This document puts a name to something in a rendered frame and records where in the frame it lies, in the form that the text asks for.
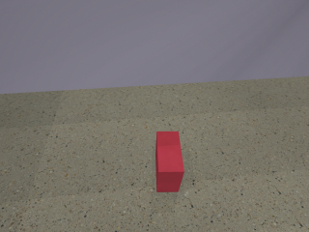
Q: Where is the carton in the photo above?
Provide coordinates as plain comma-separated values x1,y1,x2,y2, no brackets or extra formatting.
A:
155,131,184,192

